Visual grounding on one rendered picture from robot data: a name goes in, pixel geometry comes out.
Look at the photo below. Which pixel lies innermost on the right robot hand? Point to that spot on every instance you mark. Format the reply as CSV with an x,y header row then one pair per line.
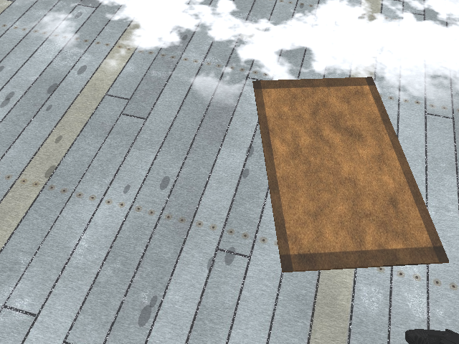
x,y
421,336

